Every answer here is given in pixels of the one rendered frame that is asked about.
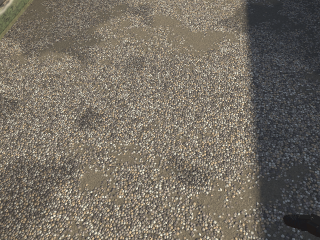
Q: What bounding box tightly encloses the robot right hand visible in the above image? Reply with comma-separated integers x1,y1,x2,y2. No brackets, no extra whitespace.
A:
283,213,320,238

